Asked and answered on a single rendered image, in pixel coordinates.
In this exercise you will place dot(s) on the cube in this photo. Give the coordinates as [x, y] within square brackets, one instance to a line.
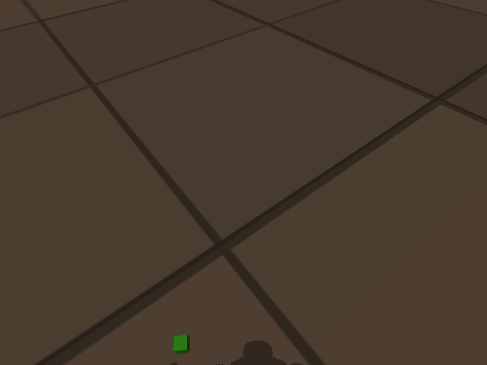
[181, 344]

